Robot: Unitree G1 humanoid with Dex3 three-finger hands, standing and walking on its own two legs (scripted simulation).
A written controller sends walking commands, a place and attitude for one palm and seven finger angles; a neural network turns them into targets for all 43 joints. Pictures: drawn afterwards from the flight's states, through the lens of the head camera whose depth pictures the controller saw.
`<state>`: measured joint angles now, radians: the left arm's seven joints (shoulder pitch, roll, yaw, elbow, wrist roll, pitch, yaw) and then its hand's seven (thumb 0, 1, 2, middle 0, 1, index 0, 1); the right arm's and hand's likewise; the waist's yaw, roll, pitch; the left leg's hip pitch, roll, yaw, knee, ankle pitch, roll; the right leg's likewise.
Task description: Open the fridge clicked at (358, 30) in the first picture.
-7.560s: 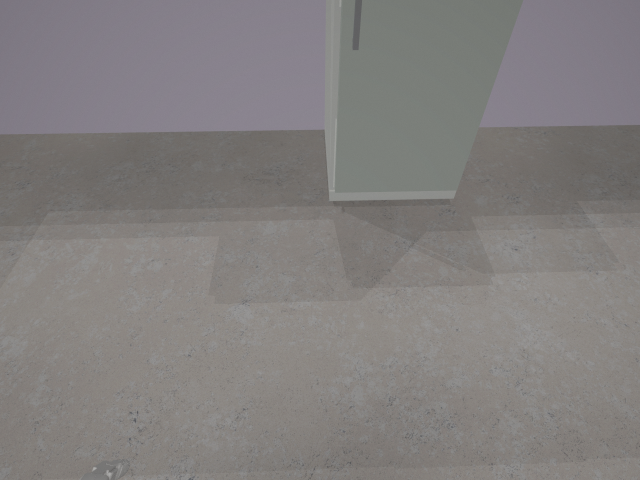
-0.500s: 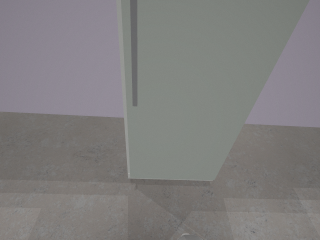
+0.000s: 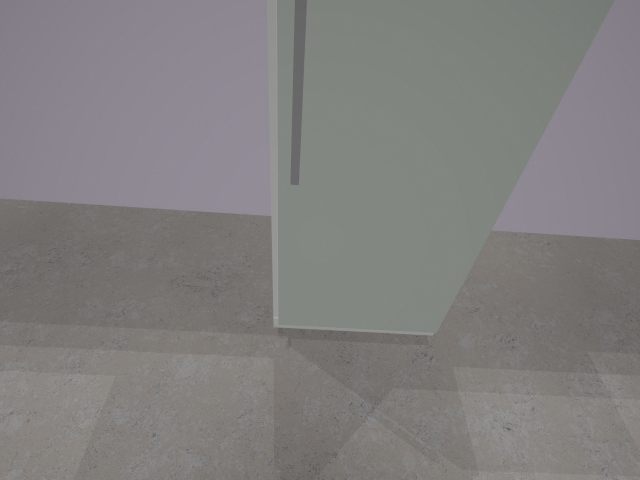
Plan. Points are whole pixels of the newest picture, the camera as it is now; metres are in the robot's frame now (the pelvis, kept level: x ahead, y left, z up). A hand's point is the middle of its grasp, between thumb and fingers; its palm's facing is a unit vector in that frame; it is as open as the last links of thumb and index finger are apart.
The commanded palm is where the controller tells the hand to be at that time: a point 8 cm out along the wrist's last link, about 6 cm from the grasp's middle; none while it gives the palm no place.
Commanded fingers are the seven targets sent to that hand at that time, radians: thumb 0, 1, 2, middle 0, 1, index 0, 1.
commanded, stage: come to a stop and stand still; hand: left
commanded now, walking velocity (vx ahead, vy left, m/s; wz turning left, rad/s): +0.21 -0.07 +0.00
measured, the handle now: (299, 65) +0.72 +0.08 +0.21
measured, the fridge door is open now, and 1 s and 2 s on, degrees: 0 0 0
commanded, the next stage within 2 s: look again from close up in 0.78 s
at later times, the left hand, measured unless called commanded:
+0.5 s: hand out of the picture +0.02 +0.14 -0.16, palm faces +0.06 -0.98 -0.17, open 7.3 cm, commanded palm none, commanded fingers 0.00 0.90 0.90 -0.20 -0.30 -0.20 -0.30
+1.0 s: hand out of the picture +0.07 +0.16 -0.17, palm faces +0.01 -0.98 -0.22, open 7.4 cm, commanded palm none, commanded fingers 0.00 0.90 0.90 -0.20 -0.30 -0.20 -0.30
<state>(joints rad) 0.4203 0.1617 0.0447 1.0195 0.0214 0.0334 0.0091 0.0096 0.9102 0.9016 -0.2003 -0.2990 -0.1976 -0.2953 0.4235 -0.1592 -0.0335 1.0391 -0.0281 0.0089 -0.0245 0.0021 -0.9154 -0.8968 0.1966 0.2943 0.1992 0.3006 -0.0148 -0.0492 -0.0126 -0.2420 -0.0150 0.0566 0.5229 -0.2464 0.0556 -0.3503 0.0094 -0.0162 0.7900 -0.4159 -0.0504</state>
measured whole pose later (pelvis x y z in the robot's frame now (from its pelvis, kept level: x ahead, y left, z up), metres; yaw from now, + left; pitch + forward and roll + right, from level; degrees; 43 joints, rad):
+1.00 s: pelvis +0.04 -0.02 +0.00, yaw -1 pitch +0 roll +0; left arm 0.25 0.18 0.01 1.01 0.01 0.01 0.02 0.01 0.91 0.90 -0.20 -0.30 -0.20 -0.30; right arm 0.16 -0.16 -0.02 1.01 -0.01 0.01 -0.02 0.00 -0.92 -0.90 0.20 0.29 0.20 0.30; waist 0.01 0.00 0.06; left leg -0.28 0.03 0.06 0.47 -0.19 0.00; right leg -0.21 -0.02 -0.02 0.50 -0.29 0.01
